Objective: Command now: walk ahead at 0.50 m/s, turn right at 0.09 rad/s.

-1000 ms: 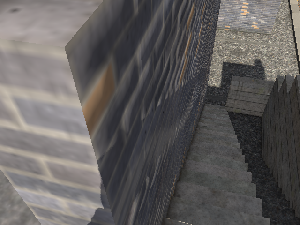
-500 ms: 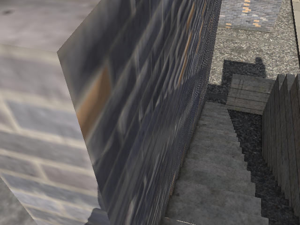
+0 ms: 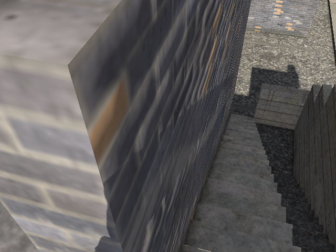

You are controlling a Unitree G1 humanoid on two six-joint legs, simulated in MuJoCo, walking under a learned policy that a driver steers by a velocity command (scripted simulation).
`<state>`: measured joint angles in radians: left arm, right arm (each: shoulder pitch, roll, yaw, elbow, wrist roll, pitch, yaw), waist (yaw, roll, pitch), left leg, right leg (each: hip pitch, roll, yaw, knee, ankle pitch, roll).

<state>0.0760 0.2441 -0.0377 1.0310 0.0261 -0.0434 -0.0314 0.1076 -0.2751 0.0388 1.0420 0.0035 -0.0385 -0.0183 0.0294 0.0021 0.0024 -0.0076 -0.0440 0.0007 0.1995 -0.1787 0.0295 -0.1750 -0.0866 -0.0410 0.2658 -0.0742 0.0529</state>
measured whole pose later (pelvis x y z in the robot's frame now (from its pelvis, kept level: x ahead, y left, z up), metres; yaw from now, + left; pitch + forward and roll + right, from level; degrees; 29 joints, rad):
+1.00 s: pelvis +0.13 -0.14 -0.04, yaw -29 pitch +3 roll +0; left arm 0.43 0.20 0.00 0.79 -0.01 -0.06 0.04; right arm 0.12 -0.19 -0.01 0.71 -0.01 0.08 -0.10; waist 0.02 0.04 -0.03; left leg -0.69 0.02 -0.05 1.16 -0.10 -0.03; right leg -0.33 0.20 0.13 0.73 -0.43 -0.12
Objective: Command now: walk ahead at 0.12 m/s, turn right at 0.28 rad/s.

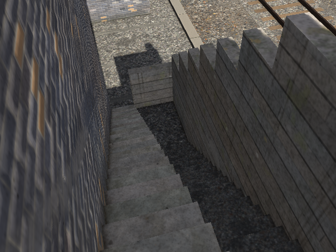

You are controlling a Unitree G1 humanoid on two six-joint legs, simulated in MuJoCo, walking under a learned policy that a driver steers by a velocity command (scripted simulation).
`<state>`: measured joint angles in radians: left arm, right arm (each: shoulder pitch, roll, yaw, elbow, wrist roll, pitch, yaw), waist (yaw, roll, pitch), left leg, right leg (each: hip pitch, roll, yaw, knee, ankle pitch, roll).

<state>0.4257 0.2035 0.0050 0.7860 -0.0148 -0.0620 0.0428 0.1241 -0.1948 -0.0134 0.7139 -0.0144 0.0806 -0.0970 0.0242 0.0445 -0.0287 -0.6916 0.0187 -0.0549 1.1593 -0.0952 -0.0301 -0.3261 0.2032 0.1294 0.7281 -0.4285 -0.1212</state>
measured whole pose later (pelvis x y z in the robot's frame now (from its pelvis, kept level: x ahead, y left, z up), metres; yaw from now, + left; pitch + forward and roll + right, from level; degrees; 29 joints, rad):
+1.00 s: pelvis +0.15 +0.02 -0.14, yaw -2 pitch +1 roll -5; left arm 0.52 0.21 0.00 1.05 0.04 0.02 0.03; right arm 0.37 -0.24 -0.06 0.93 0.00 0.03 -0.02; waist 0.04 0.04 -0.01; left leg -0.08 0.02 0.01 0.27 -0.11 0.08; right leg -0.54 0.09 -0.05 1.68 -0.78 -0.13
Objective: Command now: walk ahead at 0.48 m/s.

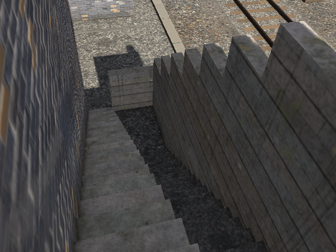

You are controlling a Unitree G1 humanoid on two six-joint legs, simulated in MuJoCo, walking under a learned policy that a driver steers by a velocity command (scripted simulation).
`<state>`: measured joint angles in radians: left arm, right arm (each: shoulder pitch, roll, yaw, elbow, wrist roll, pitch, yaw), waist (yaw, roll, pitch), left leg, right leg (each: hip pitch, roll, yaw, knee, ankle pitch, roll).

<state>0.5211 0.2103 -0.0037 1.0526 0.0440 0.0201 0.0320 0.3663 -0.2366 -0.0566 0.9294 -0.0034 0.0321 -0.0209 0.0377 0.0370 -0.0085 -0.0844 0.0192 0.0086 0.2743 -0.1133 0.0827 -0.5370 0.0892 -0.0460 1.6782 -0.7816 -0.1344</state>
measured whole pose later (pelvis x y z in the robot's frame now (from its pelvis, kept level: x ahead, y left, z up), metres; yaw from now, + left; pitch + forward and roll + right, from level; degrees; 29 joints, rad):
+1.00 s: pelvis +0.40 +0.02 -0.28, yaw +16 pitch -2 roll -4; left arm 0.67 0.14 -0.04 1.25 0.15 -0.20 0.01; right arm 0.29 -0.24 0.01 0.94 -0.13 0.01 0.10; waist 0.02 0.04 0.08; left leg -0.62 0.14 -0.16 0.75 0.44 0.08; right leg -0.09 -0.10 -0.33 0.85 -0.68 0.03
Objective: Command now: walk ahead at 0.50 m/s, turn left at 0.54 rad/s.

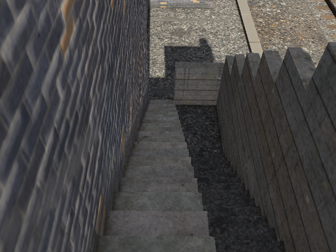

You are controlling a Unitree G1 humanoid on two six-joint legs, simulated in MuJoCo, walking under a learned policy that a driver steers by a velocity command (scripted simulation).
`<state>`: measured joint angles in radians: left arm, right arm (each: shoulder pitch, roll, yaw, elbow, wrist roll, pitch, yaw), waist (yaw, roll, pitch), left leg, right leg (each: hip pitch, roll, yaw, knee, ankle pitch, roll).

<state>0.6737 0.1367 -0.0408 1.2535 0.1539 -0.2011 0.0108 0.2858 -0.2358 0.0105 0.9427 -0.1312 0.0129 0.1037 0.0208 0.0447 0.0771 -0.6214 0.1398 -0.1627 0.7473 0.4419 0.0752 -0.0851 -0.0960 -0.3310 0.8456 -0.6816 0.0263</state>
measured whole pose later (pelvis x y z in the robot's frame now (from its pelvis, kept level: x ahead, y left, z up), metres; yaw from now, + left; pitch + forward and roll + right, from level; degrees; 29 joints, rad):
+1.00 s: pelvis +0.44 +0.11 -0.43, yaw +17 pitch +1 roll +0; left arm 0.56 0.16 -0.03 1.00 0.05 -0.10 0.01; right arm 0.16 -0.17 0.05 0.76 -0.08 -0.04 0.12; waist 0.13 -0.04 -0.01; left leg -0.76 0.08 0.00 0.99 0.34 0.03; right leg -0.36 -0.01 -0.10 1.16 -0.82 -0.06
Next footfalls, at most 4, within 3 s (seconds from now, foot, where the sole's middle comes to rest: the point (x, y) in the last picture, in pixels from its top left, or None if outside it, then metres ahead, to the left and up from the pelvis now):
0.14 left None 0.16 0.18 -0.91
0.50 right None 0.40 0.01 -1.10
0.98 left None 0.54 0.31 -1.14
1.20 left None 0.61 0.31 -1.30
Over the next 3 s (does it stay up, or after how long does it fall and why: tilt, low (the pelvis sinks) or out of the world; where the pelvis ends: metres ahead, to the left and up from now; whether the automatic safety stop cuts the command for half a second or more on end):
stays up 0.64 0.10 -0.55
